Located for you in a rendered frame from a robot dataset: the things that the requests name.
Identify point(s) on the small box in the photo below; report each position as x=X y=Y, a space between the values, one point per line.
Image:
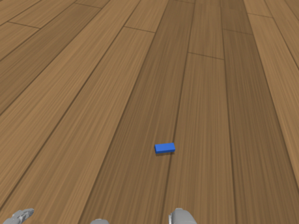
x=164 y=148

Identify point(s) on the left robot hand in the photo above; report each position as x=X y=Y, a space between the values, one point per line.
x=20 y=216

